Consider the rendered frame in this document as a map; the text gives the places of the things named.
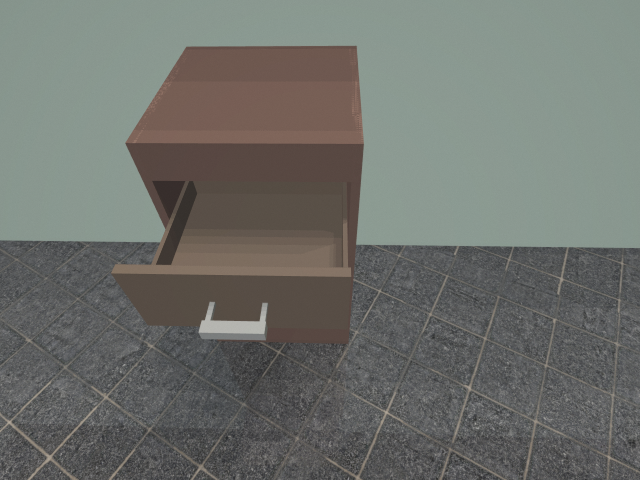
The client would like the cabinet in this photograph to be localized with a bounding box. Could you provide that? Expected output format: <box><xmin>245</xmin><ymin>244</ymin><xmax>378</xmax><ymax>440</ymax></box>
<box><xmin>125</xmin><ymin>46</ymin><xmax>364</xmax><ymax>344</ymax></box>

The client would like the handle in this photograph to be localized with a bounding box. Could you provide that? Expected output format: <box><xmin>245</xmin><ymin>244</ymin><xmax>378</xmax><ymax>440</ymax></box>
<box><xmin>198</xmin><ymin>302</ymin><xmax>268</xmax><ymax>340</ymax></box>

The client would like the drawer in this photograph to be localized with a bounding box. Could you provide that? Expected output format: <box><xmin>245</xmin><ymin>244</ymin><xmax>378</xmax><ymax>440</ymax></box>
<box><xmin>111</xmin><ymin>181</ymin><xmax>351</xmax><ymax>329</ymax></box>

